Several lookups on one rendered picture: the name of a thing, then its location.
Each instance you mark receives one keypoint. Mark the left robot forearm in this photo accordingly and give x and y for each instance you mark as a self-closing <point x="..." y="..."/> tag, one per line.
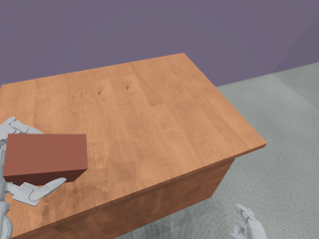
<point x="6" y="226"/>

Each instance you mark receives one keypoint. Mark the table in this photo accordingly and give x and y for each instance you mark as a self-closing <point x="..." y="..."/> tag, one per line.
<point x="160" y="138"/>

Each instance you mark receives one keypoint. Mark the left robot hand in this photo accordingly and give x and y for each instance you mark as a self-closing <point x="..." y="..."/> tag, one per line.
<point x="26" y="193"/>

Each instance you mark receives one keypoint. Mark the right robot hand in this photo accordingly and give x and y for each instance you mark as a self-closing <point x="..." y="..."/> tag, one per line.
<point x="253" y="228"/>

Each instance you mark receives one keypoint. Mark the sponge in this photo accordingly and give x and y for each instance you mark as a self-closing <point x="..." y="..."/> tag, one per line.
<point x="39" y="158"/>

